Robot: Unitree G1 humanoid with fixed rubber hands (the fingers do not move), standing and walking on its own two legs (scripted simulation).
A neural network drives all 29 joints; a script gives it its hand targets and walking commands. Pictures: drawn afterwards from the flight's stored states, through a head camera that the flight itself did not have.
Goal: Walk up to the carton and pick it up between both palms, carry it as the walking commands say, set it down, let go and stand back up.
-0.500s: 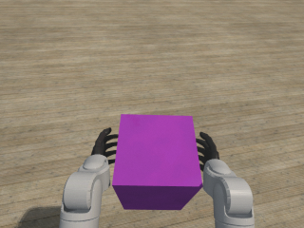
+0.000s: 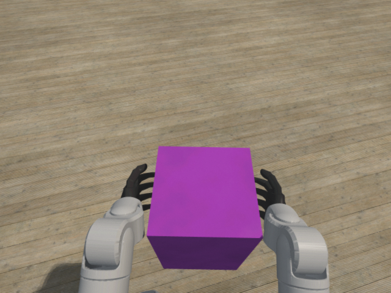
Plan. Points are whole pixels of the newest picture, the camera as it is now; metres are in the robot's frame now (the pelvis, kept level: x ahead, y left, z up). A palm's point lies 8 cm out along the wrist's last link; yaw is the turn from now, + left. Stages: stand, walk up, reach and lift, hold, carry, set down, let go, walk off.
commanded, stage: carry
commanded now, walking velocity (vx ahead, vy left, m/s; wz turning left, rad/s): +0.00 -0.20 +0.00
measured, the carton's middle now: (201, 215) +0.27 -0.02 +0.01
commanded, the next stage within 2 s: none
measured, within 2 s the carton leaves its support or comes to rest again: neither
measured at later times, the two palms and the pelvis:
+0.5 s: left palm (193, 231) +0.21 +0.00 +0.10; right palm (353, 227) +0.21 -0.26 +0.10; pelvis -0.06 -0.13 +0.00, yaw -1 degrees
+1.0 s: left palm out of the picture +0.12 -0.09 +0.09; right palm out of the picture +0.14 -0.35 +0.09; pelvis -0.12 -0.24 +0.01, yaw +1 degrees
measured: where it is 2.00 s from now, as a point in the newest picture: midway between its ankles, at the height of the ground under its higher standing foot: outside the picture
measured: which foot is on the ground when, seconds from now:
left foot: up 0.00-0.08, down 0.10-0.52, up 0.54-0.80, down 0.82-1.00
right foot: down 0.00-0.12, up 0.14-0.48, down 0.50-0.84, up 0.86-1.00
